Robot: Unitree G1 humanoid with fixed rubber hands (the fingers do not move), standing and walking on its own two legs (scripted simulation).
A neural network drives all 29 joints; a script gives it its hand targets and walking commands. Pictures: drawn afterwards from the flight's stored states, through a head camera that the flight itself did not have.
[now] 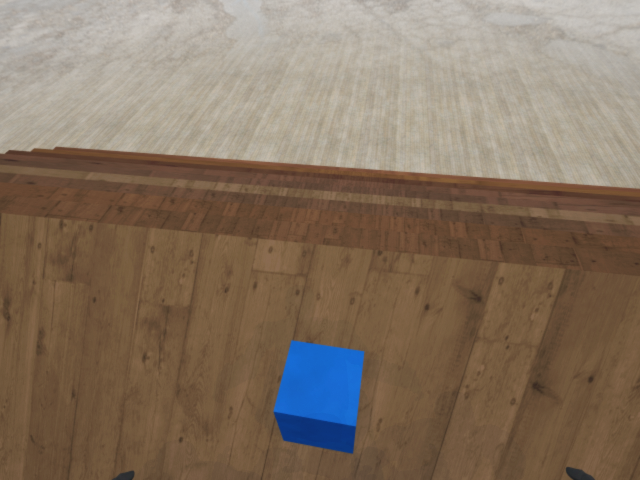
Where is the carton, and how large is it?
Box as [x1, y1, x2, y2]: [273, 340, 363, 453]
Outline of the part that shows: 291,340 273,411 283,439 352,453 363,351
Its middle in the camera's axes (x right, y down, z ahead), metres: +0.00 +0.47 +1.11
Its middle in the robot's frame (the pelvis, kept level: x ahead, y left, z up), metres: +0.47 +0.05 -0.66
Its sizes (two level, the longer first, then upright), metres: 0.210 0.200 0.250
